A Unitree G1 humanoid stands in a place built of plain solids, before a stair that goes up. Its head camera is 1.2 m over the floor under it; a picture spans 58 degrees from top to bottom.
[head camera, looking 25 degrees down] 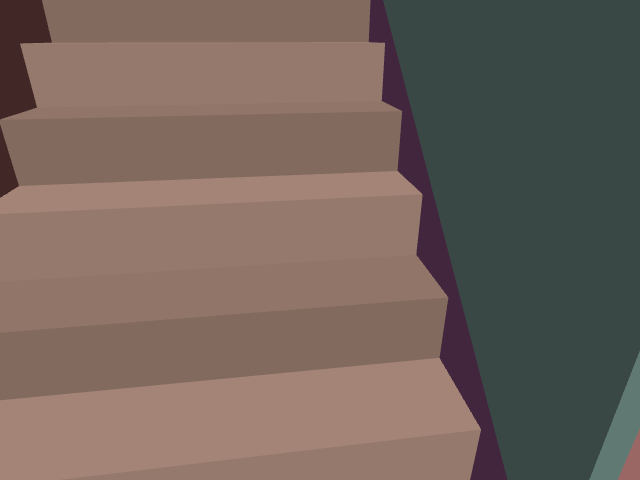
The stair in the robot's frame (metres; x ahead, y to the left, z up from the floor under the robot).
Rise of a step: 0.20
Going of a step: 0.24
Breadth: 1.20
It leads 8 degrees to the left of straight ahead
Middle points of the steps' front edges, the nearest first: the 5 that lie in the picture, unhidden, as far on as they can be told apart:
0.62 0.23 0.40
0.87 0.26 0.59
1.11 0.30 0.79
1.35 0.33 0.99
1.59 0.36 1.19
